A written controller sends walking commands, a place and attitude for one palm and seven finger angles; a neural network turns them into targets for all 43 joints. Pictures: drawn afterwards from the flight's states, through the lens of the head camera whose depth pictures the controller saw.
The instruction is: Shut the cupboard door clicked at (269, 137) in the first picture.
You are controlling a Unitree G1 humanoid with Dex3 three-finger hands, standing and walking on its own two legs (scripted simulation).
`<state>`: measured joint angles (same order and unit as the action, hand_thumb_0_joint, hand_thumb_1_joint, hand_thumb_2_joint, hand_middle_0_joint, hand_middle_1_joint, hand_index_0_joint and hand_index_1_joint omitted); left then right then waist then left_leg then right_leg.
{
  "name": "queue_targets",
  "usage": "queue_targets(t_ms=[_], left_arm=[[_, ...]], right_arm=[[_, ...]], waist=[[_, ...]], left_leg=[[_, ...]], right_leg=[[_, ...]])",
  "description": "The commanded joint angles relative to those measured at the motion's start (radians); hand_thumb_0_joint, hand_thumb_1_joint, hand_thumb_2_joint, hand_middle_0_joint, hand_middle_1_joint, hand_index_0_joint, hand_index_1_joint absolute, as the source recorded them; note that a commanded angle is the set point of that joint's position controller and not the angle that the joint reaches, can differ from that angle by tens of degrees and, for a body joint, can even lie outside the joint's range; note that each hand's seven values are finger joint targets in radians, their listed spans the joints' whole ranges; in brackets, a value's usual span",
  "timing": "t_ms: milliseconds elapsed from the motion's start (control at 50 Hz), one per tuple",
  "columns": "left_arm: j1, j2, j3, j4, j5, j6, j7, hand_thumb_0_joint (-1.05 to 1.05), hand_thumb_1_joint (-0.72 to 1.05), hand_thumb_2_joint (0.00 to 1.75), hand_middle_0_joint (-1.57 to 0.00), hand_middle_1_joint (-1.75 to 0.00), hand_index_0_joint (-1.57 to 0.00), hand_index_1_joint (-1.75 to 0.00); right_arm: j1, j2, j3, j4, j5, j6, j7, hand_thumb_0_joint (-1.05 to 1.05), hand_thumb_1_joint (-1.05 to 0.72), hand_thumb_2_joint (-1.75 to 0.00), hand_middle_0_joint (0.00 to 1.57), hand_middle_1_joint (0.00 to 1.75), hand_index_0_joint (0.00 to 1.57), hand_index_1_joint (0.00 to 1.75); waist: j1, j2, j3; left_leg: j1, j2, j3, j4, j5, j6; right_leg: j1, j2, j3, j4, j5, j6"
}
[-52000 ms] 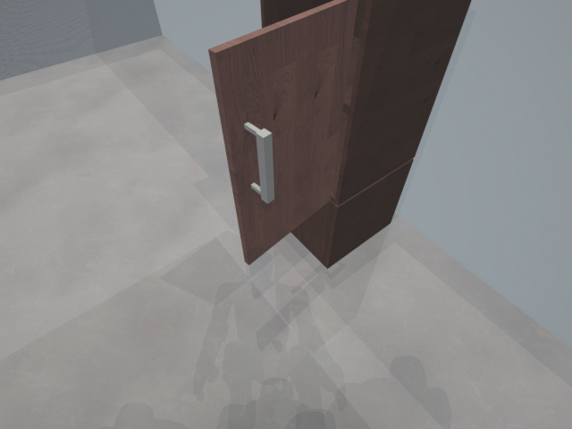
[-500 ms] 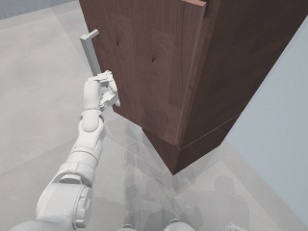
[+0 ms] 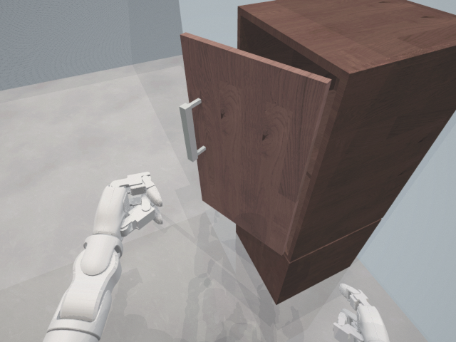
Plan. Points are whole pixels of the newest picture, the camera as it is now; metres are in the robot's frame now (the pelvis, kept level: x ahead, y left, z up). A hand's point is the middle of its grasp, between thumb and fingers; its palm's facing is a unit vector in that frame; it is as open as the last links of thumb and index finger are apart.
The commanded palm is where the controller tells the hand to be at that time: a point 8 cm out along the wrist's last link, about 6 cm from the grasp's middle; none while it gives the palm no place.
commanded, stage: draw the hand back to the body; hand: left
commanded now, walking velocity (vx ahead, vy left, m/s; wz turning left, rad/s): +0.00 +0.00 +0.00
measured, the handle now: (194, 131) +0.62 +0.13 +0.02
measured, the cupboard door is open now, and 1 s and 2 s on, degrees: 25 25 25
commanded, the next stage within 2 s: step back with the hand held close in 0.92 s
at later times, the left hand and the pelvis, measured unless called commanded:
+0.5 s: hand (25, 243) +0.21 +0.28 +0.16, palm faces +0.40 -0.83 -0.39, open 5.8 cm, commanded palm +0.15 +0.32 +0.18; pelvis +0.01 +0.02 +0.01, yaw +1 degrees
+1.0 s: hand (12, 247) +0.19 +0.28 +0.17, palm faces +0.44 -0.80 -0.40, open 7.4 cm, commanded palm +0.14 +0.32 +0.18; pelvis +0.01 +0.02 +0.01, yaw +1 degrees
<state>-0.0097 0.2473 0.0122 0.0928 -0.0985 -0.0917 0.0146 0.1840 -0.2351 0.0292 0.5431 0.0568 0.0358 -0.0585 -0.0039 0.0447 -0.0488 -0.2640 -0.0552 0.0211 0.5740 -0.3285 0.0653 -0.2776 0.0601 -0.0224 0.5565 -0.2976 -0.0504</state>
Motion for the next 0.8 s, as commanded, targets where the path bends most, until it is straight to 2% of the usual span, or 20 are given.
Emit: queue_targets(t_ms=[0, 80, 100, 180, 260, 280, 300, 380, 400, 480, 500, 520, 540, 600, 620, 680, 740, 780], left_arm=[[-0.167, 0.135, 0.091, -0.336, 0.010, -0.012, 0.038, 0.00, 0.90, 0.90, -0.92, -1.08, -0.92, -1.08], [-0.055, 0.167, 0.135, -0.440, 0.017, 0.011, 0.051, 0.00, 0.90, 0.90, -0.81, -0.96, -0.81, -0.96], [-0.040, 0.144, 0.118, -0.473, 0.018, 0.015, 0.052, 0.00, 0.90, 0.90, -0.78, -0.93, -0.78, -0.93], [0.051, 0.185, 0.175, -0.542, 0.024, 0.027, 0.065, 0.00, 0.90, 0.90, -0.67, -0.81, -0.67, -0.81], [0.134, 0.211, 0.235, -0.617, 0.026, 0.026, 0.076, 0.00, 0.90, 0.90, -0.56, -0.69, -0.56, -0.69], [0.179, 0.228, 0.259, -0.612, 0.026, 0.028, 0.077, 0.00, 0.90, 0.90, -0.53, -0.66, -0.53, -0.66], [0.193, 0.218, 0.260, -0.631, 0.024, 0.027, 0.078, 0.00, 0.90, 0.90, -0.50, -0.63, -0.50, -0.63], [0.293, 0.283, 0.366, -0.657, 0.019, 0.016, 0.086, 0.00, 0.90, 0.90, -0.39, -0.51, -0.39, -0.51], [0.317, 0.280, 0.377, -0.660, 0.013, 0.012, 0.086, 0.00, 0.90, 0.90, -0.36, -0.48, -0.36, -0.48], [0.383, 0.330, 0.462, -0.685, 0.010, -0.003, 0.093, 0.00, 0.90, 0.90, -0.25, -0.36, -0.25, -0.36], [0.390, 0.319, 0.460, -0.707, 0.007, -0.010, 0.093, 0.00, 0.90, 0.90, -0.23, -0.33, -0.23, -0.33], [0.401, 0.333, 0.482, -0.715, 0.006, -0.015, 0.096, 0.00, 0.90, 0.90, -0.20, -0.30, -0.20, -0.30], [0.397, 0.296, 0.447, -0.696, 0.010, -0.017, 0.094, 0.00, 0.90, 0.90, -0.20, -0.30, -0.20, -0.30], [0.370, 0.262, 0.402, -0.668, 0.017, -0.019, 0.096, 0.00, 0.90, 0.90, -0.20, -0.30, -0.20, -0.30], [0.356, 0.266, 0.400, -0.671, 0.020, -0.021, 0.099, 0.00, 0.90, 0.90, -0.20, -0.30, -0.20, -0.30], [0.346, 0.304, 0.433, -0.679, 0.022, -0.029, 0.106, 0.00, 0.90, 0.90, -0.20, -0.30, -0.20, -0.30], [0.340, 0.308, 0.439, -0.708, 0.022, -0.037, 0.108, 0.00, 0.90, 0.90, -0.20, -0.30, -0.20, -0.30], [0.353, 0.326, 0.460, -0.706, 0.022, -0.038, 0.109, 0.00, 0.90, 0.90, -0.20, -0.30, -0.20, -0.30]], right_arm=[[-0.097, -0.088, -0.019, -0.143, -0.006, -0.032, -0.018, 0.00, -0.90, -0.90, 0.20, 0.30, 0.20, 0.30], [-0.105, -0.090, -0.015, -0.141, -0.018, -0.040, -0.013, 0.00, -0.90, -0.90, 0.20, 0.30, 0.20, 0.30], [-0.110, -0.085, -0.012, -0.145, -0.019, -0.041, -0.011, 0.00, -0.90, -0.90, 0.20, 0.30, 0.20, 0.30], [-0.112, -0.096, -0.015, -0.140, -0.031, -0.054, -0.005, 0.00, -0.90, -0.90, 0.20, 0.30, 0.20, 0.30], [-0.115, -0.092, -0.020, -0.136, -0.033, -0.062, 0.001, 0.00, -0.90, -0.90, 0.20, 0.30, 0.20, 0.30], [-0.115, -0.097, -0.021, -0.130, -0.035, -0.066, 0.003, 0.00, -0.90, -0.90, 0.20, 0.30, 0.20, 0.30], [-0.117, -0.092, -0.021, -0.132, -0.034, -0.067, 0.005, 0.00, -0.90, -0.90, 0.20, 0.30, 0.20, 0.30], [-0.117, -0.099, -0.032, -0.120, -0.036, -0.081, 0.008, 0.00, -0.90, -0.90, 0.20, 0.30, 0.20, 0.30], [-0.120, -0.095, -0.033, -0.123, -0.034, -0.083, 0.008, 0.00, -0.90, -0.90, 0.20, 0.30, 0.20, 0.30], [-0.123, -0.102, -0.043, -0.113, -0.030, -0.099, 0.006, 0.00, -0.90, -0.90, 0.20, 0.30, 0.20, 0.30], [-0.121, -0.099, -0.043, -0.115, -0.026, -0.103, 0.007, 0.00, -0.90, -0.90, 0.20, 0.30, 0.20, 0.30], [-0.120, -0.101, -0.045, -0.113, -0.025, -0.109, 0.006, 0.00, -0.90, -0.90, 0.20, 0.30, 0.20, 0.30], [-0.117, -0.103, -0.046, -0.106, -0.027, -0.115, 0.007, 0.00, -0.90, -0.90, 0.20, 0.30, 0.20, 0.30], [-0.112, -0.115, -0.054, -0.097, -0.027, -0.130, 0.006, 0.00, -0.90, -0.90, 0.20, 0.30, 0.20, 0.30], [-0.110, -0.117, -0.054, -0.096, -0.027, -0.133, 0.004, 0.00, -0.90, -0.90, 0.20, 0.30, 0.20, 0.30], [-0.110, -0.120, -0.056, -0.090, -0.029, -0.143, -0.003, 0.00, -0.90, -0.90, 0.20, 0.30, 0.20, 0.30], [-0.113, -0.110, -0.051, -0.093, -0.029, -0.151, -0.005, 0.00, -0.90, -0.90, 0.20, 0.30, 0.20, 0.30], [-0.113, -0.111, -0.050, -0.086, -0.031, -0.155, -0.004, 0.00, -0.90, -0.90, 0.20, 0.30, 0.20, 0.30]], waist=[[0.008, -0.008, -0.117], [0.020, 0.015, -0.118], [0.016, 0.053, -0.107], [0.027, 0.010, -0.084], [0.034, 0.036, -0.086], [0.041, 0.032, -0.075], [0.039, 0.036, -0.065], [0.055, 0.022, -0.057], [0.057, 0.009, -0.053], [0.065, 0.036, -0.033], [0.062, 0.051, -0.031], [0.064, 0.059, -0.019], [0.058, 0.049, -0.003], [0.045, 0.022, 0.027], [0.044, 0.019, 0.038], [0.054, -0.001, 0.008], [0.060, 0.055, 0.000], [0.065, 0.043, -0.009]], left_leg=[[0.120, 0.064, -0.056, -0.150, 0.257, -0.026], [0.170, 0.073, -0.067, -0.179, 0.345, -0.037], [0.185, 0.076, -0.071, -0.186, 0.372, -0.044], [0.202, 0.085, -0.090, -0.207, 0.426, -0.059], [0.213, 0.090, -0.101, -0.211, 0.476, -0.078], [0.204, 0.092, -0.102, -0.213, 0.472, -0.078], [0.201, 0.094, -0.107, -0.219, 0.474, -0.085], [0.170, 0.093, -0.106, -0.221, 0.453, -0.086], [0.160, 0.092, -0.104, -0.223, 0.436, -0.085], [0.138, 0.094, -0.100, -0.227, 0.380, -0.082], [0.134, 0.094, -0.103, -0.231, 0.368, -0.084], [0.126, 0.096, -0.110, -0.235, 0.356, -0.087], [0.124, 0.096, -0.115, -0.239, 0.342, -0.086], [0.122, 0.095, -0.113, -0.248, 0.260, -0.076], [0.117, 0.094, -0.119, -0.252, 0.234, -0.074], [0.113, 0.089, -0.116, -0.253, 0.212, -0.065], [0.111, 0.085, -0.112, -0.252, 0.223, -0.070], [0.104, 0.082, -0.105, -0.246, 0.242, -0.069]], right_leg=[[0.126, -0.065, 0.043, -0.136, 0.252, 0.022], [0.168, -0.059, 0.033, -0.166, 0.292, 0.017], [0.170, -0.062, 0.029, -0.166, 0.297, 0.015], [0.182, -0.054, 0.015, -0.187, 0.294, 0.016], [0.199, -0.055, 0.011, -0.189, 0.297, 0.015], [0.202, -0.054, 0.011, -0.195, 0.289, 0.015], [0.205, -0.056, 0.008, -0.192, 0.284, 0.014], [0.222, -0.054, 0.006, -0.199, 0.275, 0.015], [0.226, -0.058, 0.004, -0.195, 0.268, 0.016], [0.215, -0.055, 0.009, -0.205, 0.238, 0.018], [0.217, -0.057, 0.008, -0.201, 0.226, 0.017], [0.211, -0.055, 0.006, -0.198, 0.214, 0.016], [0.194, -0.055, 0.005, -0.197, 0.204, 0.018], [0.157, -0.059, 0.008, -0.203, 0.160, 0.021], [0.151, -0.057, 0.009, -0.202, 0.148, 0.020], [0.174, -0.056, 0.011, -0.203, 0.143, 0.020], [0.189, -0.057, 0.015, -0.195, 0.150, 0.015], [0.203, -0.056, 0.016, -0.203, 0.162, 0.014]])
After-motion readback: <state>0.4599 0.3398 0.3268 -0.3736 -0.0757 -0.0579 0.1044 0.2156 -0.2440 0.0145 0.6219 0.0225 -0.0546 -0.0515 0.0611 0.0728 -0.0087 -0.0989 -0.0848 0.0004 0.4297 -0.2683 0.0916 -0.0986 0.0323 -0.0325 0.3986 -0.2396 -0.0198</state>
